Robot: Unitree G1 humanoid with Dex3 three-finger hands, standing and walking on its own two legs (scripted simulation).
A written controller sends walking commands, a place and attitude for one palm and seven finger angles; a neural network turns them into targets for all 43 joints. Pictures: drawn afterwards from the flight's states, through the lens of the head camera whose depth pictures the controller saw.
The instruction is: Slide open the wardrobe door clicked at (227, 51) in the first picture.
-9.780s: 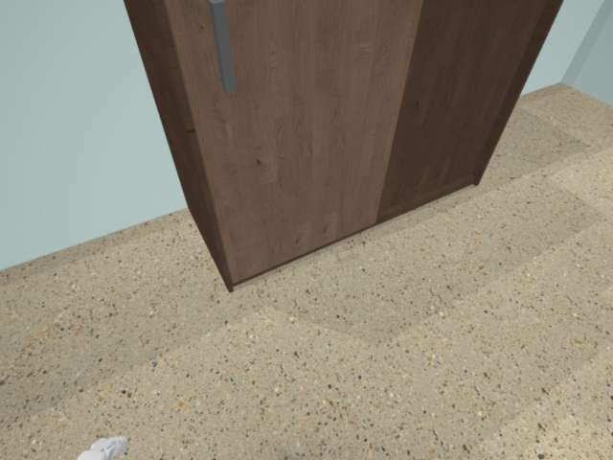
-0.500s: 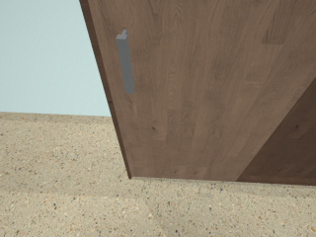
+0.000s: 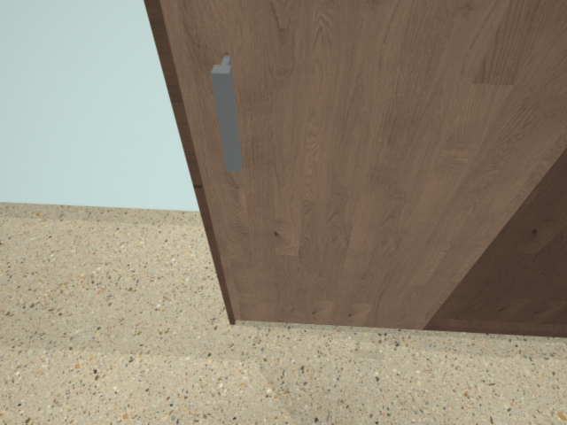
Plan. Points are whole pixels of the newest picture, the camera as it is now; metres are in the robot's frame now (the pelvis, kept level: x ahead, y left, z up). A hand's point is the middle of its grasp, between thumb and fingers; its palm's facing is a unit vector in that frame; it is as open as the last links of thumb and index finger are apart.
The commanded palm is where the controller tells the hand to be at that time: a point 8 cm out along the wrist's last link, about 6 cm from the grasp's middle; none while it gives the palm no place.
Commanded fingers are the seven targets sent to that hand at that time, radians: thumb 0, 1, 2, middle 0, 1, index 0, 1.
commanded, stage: shuffle to correct the standing spot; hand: left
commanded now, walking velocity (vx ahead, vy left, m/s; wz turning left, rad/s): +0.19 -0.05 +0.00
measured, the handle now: (230, 116) +0.54 +0.13 +0.15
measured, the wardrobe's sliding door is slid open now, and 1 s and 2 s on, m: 0.00 0.00 0.00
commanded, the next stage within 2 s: come to a stop and stand still in 0.16 s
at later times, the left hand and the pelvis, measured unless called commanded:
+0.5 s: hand out of the picture +0.10 +0.17 -0.19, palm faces +0.05 -0.98 -0.17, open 7.4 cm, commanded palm none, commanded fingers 0.00 0.90 0.90 -0.20 -0.30 -0.20 -0.30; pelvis +0.10 +0.00 -0.01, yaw +2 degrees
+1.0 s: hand (214, 416) +0.17 +0.13 -0.16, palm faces +0.13 -0.97 -0.23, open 7.4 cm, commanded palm none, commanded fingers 0.00 0.90 0.90 -0.20 -0.30 -0.20 -0.30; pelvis +0.09 -0.06 -0.01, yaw +4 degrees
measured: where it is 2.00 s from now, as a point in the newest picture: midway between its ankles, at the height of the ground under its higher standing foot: outside the picture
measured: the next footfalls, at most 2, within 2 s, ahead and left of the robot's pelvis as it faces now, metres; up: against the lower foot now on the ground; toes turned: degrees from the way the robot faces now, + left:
right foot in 0.64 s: +0.26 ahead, -0.13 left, +0.00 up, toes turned -4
left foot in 1.10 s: +0.08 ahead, +0.02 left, +0.00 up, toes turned +6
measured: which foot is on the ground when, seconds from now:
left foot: down 0.00-0.64, up 0.66-1.00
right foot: down 0.00-0.30, up 0.32-0.62, down 0.64-1.00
